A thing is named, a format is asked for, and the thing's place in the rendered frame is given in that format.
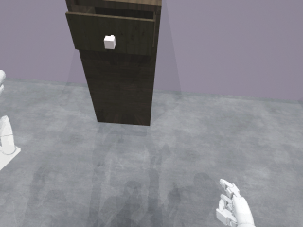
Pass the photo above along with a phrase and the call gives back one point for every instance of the left robot hand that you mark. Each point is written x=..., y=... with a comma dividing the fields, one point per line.
x=8, y=150

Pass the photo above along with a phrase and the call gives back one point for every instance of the handle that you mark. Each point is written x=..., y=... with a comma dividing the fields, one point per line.
x=110, y=42

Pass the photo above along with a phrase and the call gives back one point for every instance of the right robot hand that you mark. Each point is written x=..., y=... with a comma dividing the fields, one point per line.
x=238, y=211

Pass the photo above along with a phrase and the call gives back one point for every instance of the drawer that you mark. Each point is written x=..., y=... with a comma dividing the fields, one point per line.
x=133, y=30

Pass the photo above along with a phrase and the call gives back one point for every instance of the cabinet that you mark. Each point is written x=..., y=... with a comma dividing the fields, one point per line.
x=120, y=85

